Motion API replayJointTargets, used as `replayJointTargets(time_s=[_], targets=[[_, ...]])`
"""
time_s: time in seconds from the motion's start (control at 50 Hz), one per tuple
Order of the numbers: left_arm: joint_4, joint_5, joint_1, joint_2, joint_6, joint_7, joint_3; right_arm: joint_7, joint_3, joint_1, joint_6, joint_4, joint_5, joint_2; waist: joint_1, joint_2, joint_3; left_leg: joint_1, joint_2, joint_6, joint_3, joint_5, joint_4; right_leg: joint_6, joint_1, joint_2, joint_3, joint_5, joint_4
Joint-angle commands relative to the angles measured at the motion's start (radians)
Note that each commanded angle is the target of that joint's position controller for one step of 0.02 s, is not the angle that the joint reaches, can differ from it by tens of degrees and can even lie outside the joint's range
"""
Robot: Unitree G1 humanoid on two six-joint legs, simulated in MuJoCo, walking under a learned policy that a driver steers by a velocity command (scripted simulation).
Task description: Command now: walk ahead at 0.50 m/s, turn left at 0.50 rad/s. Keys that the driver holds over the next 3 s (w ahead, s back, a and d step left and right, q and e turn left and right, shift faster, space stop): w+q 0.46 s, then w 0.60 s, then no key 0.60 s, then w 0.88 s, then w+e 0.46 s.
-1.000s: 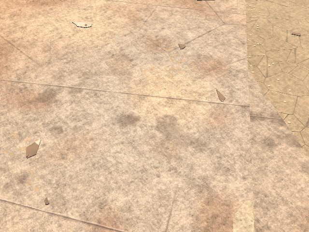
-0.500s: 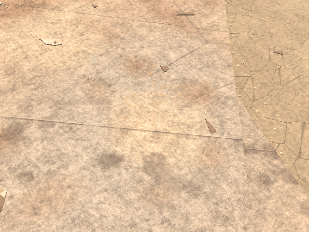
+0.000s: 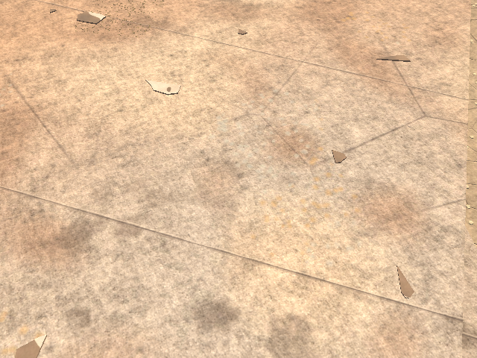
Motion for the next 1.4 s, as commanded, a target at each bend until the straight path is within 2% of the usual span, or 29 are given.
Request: replayJointTargets(time_s=[0.02, 0.22, 0.26, 0.3, 0.32, 0.34, 0.36, 0.38, 0.4, 0.44, 0.6, 0.74, 0.78, 0.82, 0.84, 0.86, 0.88, 0.9, 0.94, 0.96, 1.04, 1.16, 1.24, 1.3, 1.32, 1.34, 1.36, 1.38, 1.4], targets=[[-0.048, 0.006, -0.065, 0.123, -0.024, 0.009, 0.03, 0.001, -0.009, 0.025, 0.01, -0.063, -0.007, -0.019, -0.035, -0.124, 0.006, -0.083, 0.055, -0.013, -0.058, 0.129, -0.057, -0.152, 0.016, -0.282, 0.143, 0.153, -0.227], [0.011, -0.032, 0.036, 0.211, 0.028, 0.03, 0.062, 0.061, 0.005, -0.24, 0.002, -0.181, -0.012, -0.014, 0.039, -0.098, 0.073, -0.072, 0.006, 0.038, 0.088, 0.18, -0.467, -0.101, 0.246, -0.322, -0.048, 0.305, -0.149], [0.007, -0.043, 0.014, 0.24, 0.041, 0.033, 0.07, 0.063, -0.013, -0.186, 0.007, -0.187, -0.014, -0.046, -0.009, -0.13, 0.017, 0.049, -0.058, 0.077, 0.149, 0.073, -0.476, -0.078, 0.275, -0.321, -0.078, 0.635, -0.008], [-0.001, -0.049, -0.009, 0.23, 0.054, 0.034, 0.063, 0.05, -0.069, 0.091, 0.01, -0.115, -0.007, -0.139, -0.158, -0.101, -0.135, 0.448, -0.16, 0.142, 0.183, 0.12, -0.567, -0.023, 0.158, -0.253, -0.129, 0.75, 0.378], [-0.027, -0.009, 0.014, 0.159, 0.046, 0.034, 0.037, 0.027, -0.103, 0.22, 0.02, -0.088, -0.003, -0.249, -0.179, 0.078, -0.219, 0.736, 0.02, 0.213, -0.114, 0.153, -0.592, 0.033, -0.128, -0.193, -0.133, 0.272, 0.721], [-0.088, 0.0, 0.054, 0.058, 0.012, 0.027, 0.004, 0.031, -0.101, 0.146, 0.004, -0.127, -0.004, -0.315, -0.067, 0.247, -0.329, 0.968, 0.224, 0.414, -0.72, -0.082, -0.787, 0.084, -0.51, 0.031, 0.053, -0.427, 1.027], [-0.098, -0.041, -0.054, 0.152, -0.026, 0.014, 0.019, 0.043, -0.073, 0.164, -0.012, -0.141, -0.012, -0.224, -0.141, 0.091, -0.343, 0.971, 0.239, 0.383, -0.744, -0.116, -0.875, 0.058, -0.616, -0.01, 0.222, -0.395, 1.081], [-0.117, -0.065, -0.105, 0.163, -0.043, 0.008, 0.022, 0.042, -0.059, 0.138, -0.026, -0.134, -0.017, -0.17, -0.13, 0.064, -0.224, 0.884, 0.21, 0.341, -0.594, -0.055, -0.861, 0.03, -0.671, -0.053, 0.208, -0.312, 1.045], [-0.104, -0.045, -0.103, 0.155, -0.05, 0.016, 0.021, 0.042, -0.047, 0.072, -0.033, -0.142, -0.013, -0.136, -0.082, -0.025, -0.144, 0.732, 0.161, 0.301, -0.467, 0.057, -0.852, 0.021, -0.616, -0.101, 0.211, -0.23, 0.95], [-0.09, -0.011, -0.083, 0.171, -0.032, 0.022, 0.036, 0.032, -0.027, -0.027, -0.035, -0.174, -0.025, -0.08, -0.017, -0.013, -0.093, 0.533, 0.098, 0.265, -0.335, 0.212, -0.882, 0.031, -0.475, -0.145, 0.218, -0.146, 0.822], [-0.132, -0.009, -0.234, 0.088, 0.0, 0.008, 0.007, -0.005, -0.026, 0.066, -0.043, -0.131, -0.021, -0.103, -0.067, 0.017, -0.021, 0.421, 0.014, 0.203, -0.124, 0.328, -0.939, 0.088, -0.411, -0.096, 0.164, 0.255, 0.347], [-0.181, -0.02, -0.355, 0.116, -0.021, -0.026, 0.004, -0.008, -0.029, 0.162, -0.033, -0.066, -0.016, -0.117, -0.111, 0.024, 0.04, 0.621, 0.116, 0.188, -0.195, 0.324, -0.867, 0.022, -0.47, -0.065, 0.168, 0.219, 0.164], [-0.174, -0.021, -0.311, 0.131, -0.025, -0.031, 0.009, -0.012, -0.033, 0.155, -0.024, -0.061, -0.017, -0.127, -0.082, 0.045, 0.023, 0.664, 0.127, 0.168, -0.199, 0.46, -0.816, -0.007, -0.409, -0.046, 0.15, 0.137, 0.146], [-0.124, -0.016, -0.124, 0.18, -0.028, -0.023, 0.036, -0.011, -0.029, 0.118, -0.018, -0.07, -0.019, -0.127, 0.021, 0.045, -0.097, 0.637, 0.062, 0.133, -0.144, 0.764, -0.606, -0.059, -0.128, 0.003, 0.101, 0.138, 0.115], [-0.092, -0.003, 0.051, 0.225, -0.028, -0.017, 0.048, -0.01, -0.012, 0.104, -0.017, -0.09, -0.03, -0.093, 0.096, -0.003, -0.242, 0.48, 0.009, 0.101, -0.109, 0.628, -0.361, -0.123, 0.168, -0.118, 0.226, 0.174, 0.163], [-0.064, 0.002, 0.175, 0.303, -0.02, -0.016, 0.071, -0.004, 0.012, 0.246, -0.034, -0.092, -0.022, -0.008, 0.067, -0.257, -0.398, 0.09, -0.159, 0.012, -0.038, 0.118, 0.034, -0.286, 0.564, -0.352, 0.66, 0.012, 0.123], [-0.042, -0.023, 0.197, 0.224, -0.016, -0.023, 0.05, 0.0, 0.012, 0.225, -0.049, -0.084, -0.011, -0.041, 0.087, -0.308, -0.404, -0.078, -0.183, 0.012, -0.119, -0.299, 0.154, -0.299, 0.601, -0.393, 0.893, -0.178, -0.026], [-0.055, -0.032, 0.117, 0.176, -0.012, -0.02, 0.034, 0.005, -0.006, 0.121, -0.058, -0.109, 0.006, -0.112, 0.088, -0.214, -0.229, -0.163, -0.117, 0.02, -0.118, -0.24, 0.207, -0.248, 0.466, -0.366, 0.771, -0.27, -0.051], [-0.077, -0.012, -0.012, 0.135, -0.001, -0.016, 0.015, 0.005, -0.005, 0.006, -0.063, -0.138, -0.012, -0.103, 0.036, -0.088, -0.052, -0.124, -0.028, 0.023, -0.049, -0.091, 0.101, -0.207, 0.171, -0.292, 0.562, -0.132, -0.108], [-0.08, -0.001, -0.036, 0.118, -0.005, -0.016, 0.007, 0.004, -0.01, 0.021, -0.058, -0.134, -0.02, -0.093, 0.002, -0.108, -0.036, -0.065, 0.005, 0.022, -0.051, -0.048, 0.045, -0.195, 0.092, -0.261, 0.503, -0.05, -0.132], [-0.055, -0.011, -0.023, 0.149, -0.015, -0.011, 0.012, 0.0, 0.001, 0.031, -0.039, -0.131, -0.026, -0.039, -0.027, -0.128, -0.022, -0.039, 0.035, -0.015, -0.015, 0.035, -0.097, -0.213, 0.009, -0.226, 0.36, 0.154, -0.201], [-0.008, -0.019, 0.056, 0.178, 0.011, 0.012, 0.014, 0.014, 0.022, -0.151, -0.059, -0.168, -0.035, 0.006, 0.032, -0.114, -0.029, 0.093, -0.039, -0.038, 0.061, 0.385, -0.503, -0.145, 0.009, -0.142, 0.155, 0.541, -0.144], [0.021, -0.025, 0.077, 0.184, 0.038, 0.019, 0.013, 0.032, 0.014, -0.197, -0.064, -0.185, -0.035, -0.025, 0.033, -0.136, -0.041, 0.121, -0.066, -0.007, 0.032, 0.364, -0.617, -0.125, 0.124, -0.189, 0.196, 0.514, -0.048], [0.023, -0.024, 0.048, 0.177, 0.051, 0.025, 0.011, 0.03, -0.011, -0.043, -0.073, -0.133, -0.055, -0.09, -0.054, -0.105, -0.119, 0.351, -0.083, 0.05, 0.043, 0.491, -0.733, -0.065, 0.134, -0.139, 0.191, 0.543, 0.171], [0.008, 0.002, 0.095, 0.133, 0.043, 0.023, -0.006, 0.022, -0.023, 0.031, -0.074, -0.126, -0.073, -0.162, -0.051, 0.006, -0.242, 0.61, 0.066, 0.117, -0.083, 0.938, -0.633, -0.017, -0.007, -0.076, 0.159, 0.317, 0.368], [0.04, 0.005, 0.255, 0.034, 0.038, 0.012, -0.042, 0.017, -0.008, 0.05, -0.058, -0.122, -0.078, -0.137, -0.012, 0.199, -0.386, 0.887, 0.305, 0.312, -0.325, 1.162, -0.593, 0.052, -0.254, 0.018, 0.153, -0.352, 0.674], [0.066, -0.021, 0.256, 0.099, 0.045, 0.005, -0.031, 0.022, 0.008, 0.077, -0.042, -0.111, -0.047, -0.061, -0.047, 0.159, -0.457, 0.88, 0.316, 0.344, -0.382, 0.982, -0.623, 0.067, -0.304, 0.005, 0.232, -0.575, 0.777], [0.042, -0.036, 0.159, 0.161, 0.057, 0.007, -0.013, 0.025, 0.012, 0.033, -0.031, -0.111, -0.034, -0.055, -0.059, 0.09, -0.351, 0.766, 0.259, 0.298, -0.332, 0.771, -0.68, 0.074, -0.348, -0.026, 0.234, -0.541, 0.809], [0.025, -0.035, 0.083, 0.155, 0.075, 0.018, -0.009, 0.023, 0.018, -0.042, -0.026, -0.116, -0.036, -0.045, -0.043, 0.035, -0.25, 0.64, 0.216, 0.254, -0.282, 0.61, -0.726, 0.081, -0.367, -0.055, 0.214, -0.487, 0.78]])
Next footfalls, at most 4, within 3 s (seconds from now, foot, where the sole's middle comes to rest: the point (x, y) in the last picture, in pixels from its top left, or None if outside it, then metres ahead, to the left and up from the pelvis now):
0.30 left None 0.31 0.17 -0.78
0.84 right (235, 298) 0.67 0.07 -0.78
1.30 left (142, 250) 0.83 0.38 -0.78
1.58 right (221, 243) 0.86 0.12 -0.78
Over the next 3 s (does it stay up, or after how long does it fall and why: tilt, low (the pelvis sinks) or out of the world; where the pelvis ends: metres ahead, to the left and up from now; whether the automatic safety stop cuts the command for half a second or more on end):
stays up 1.36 0.46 -0.01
